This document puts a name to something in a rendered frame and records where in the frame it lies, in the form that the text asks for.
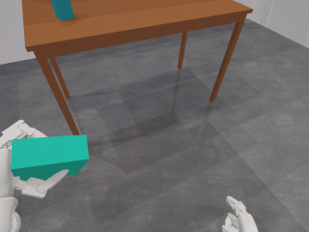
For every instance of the robot left hand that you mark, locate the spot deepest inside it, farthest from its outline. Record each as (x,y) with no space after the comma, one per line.
(8,182)

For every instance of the table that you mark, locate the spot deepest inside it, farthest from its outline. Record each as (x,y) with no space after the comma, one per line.
(103,23)

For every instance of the left robot forearm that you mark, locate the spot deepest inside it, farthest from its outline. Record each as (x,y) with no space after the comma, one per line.
(10,220)

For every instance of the robot right hand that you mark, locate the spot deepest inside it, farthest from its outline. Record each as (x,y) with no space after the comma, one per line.
(243,223)

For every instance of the sponge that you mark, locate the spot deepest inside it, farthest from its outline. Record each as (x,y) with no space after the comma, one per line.
(42,157)

